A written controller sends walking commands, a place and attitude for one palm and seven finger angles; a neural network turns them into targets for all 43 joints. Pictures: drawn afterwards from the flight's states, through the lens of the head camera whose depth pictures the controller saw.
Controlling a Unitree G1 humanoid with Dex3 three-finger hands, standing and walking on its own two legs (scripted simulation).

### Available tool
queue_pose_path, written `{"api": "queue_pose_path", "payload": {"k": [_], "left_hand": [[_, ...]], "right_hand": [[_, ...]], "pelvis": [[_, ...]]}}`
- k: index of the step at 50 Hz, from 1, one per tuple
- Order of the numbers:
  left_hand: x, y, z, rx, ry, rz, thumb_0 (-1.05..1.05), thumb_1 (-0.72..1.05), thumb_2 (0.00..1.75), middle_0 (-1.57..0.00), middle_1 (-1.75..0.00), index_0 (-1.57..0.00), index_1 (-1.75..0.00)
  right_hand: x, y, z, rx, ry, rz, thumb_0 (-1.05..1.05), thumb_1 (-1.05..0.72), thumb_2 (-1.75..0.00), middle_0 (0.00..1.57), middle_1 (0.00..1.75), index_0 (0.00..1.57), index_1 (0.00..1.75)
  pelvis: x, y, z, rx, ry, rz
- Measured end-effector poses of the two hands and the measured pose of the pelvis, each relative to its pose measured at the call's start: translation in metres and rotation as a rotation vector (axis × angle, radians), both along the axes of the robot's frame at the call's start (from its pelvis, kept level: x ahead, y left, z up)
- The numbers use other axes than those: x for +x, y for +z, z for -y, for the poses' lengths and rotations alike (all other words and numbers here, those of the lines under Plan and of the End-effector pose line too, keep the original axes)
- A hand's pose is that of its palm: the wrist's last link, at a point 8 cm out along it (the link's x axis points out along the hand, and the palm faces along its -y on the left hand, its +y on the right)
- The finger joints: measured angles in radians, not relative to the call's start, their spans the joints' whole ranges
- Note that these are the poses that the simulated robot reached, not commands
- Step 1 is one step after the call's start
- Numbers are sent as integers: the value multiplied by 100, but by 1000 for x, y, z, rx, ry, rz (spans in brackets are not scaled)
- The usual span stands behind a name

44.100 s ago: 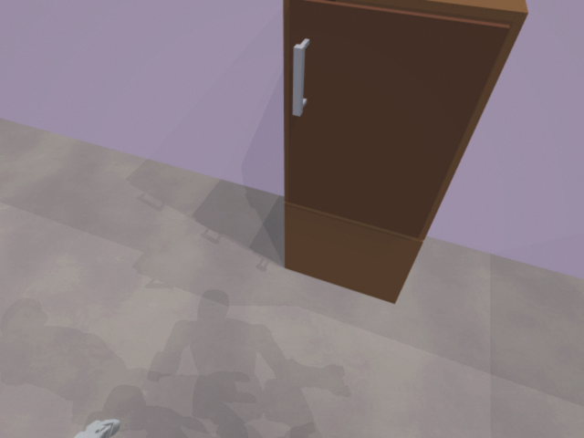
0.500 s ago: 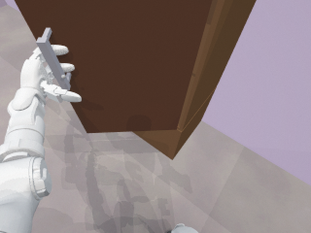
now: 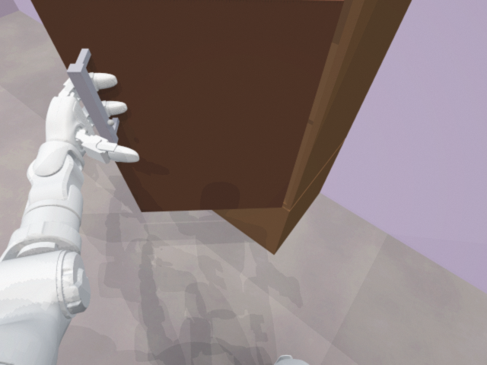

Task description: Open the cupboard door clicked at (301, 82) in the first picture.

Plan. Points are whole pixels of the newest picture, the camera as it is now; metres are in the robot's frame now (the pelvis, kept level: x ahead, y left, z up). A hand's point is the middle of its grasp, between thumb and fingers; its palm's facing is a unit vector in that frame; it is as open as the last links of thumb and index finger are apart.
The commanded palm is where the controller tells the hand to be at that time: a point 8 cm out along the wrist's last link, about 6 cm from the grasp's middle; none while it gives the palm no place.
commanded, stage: close the thumb around the handle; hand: left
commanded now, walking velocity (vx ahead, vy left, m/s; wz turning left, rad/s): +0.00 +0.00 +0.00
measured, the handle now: (99, 101) +0.53 +0.22 +0.12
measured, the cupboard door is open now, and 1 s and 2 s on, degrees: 41 42 78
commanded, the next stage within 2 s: pull the door open along its arc in 0.68 s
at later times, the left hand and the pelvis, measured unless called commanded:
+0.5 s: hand (107, 124) +0.47 +0.20 +0.12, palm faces +0.01 -1.00 -0.01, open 7.3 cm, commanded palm +0.44 +0.25 +0.12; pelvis +0.00 +0.00 +0.00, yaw +0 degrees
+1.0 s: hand (106, 129) +0.46 +0.20 +0.12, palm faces -0.01 -1.00 -0.01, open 5.6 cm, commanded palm +0.41 +0.25 +0.12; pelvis +0.00 +0.00 +0.00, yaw -1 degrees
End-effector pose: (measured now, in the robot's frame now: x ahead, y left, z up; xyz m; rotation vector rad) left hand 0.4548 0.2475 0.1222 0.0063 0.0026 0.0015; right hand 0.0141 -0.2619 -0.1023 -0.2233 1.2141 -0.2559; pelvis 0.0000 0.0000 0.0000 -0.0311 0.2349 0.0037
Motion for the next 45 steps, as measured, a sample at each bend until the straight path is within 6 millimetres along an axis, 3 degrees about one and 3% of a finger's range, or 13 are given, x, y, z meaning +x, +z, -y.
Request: {"api": "queue_pose_path", "payload": {"k": [5, 10, 31, 45], "left_hand": [[0, 0, 0, 2, 2, -1, -2, -45, 32, -29, -120, -28, -121], [0, 0, 0, 4, 3, -3, -2, -29, 39, -31, -122, -30, -122], [-6, 2, -4, 5, 6, -4, 0, 73, 83, -38, -133, -37, -133], [-8, 1, -3, 5, 3, 0, 1, 77, 81, -37, -134, -36, -135]], "right_hand": [[4, -1, -2, 5, 5, 4, 1, -90, -90, 20, 30, 20, 30], [9, -1, -2, 5, 13, 10, 1, -90, -90, 20, 30, 20, 30], [10, 1, 5, -12, 21, 25, 1, -90, -90, 20, 30, 20, 30], [1, 0, 4, -6, 0, 19, 1, -90, -90, 20, 30, 20, 30]], "pelvis": [[1, 0, 0, 0, 2, 3], [1, 0, 1, 1, 5, 2], [-4, 0, 4, 2, 10, 9], [-4, 1, 3, 3, -1, 12]]}}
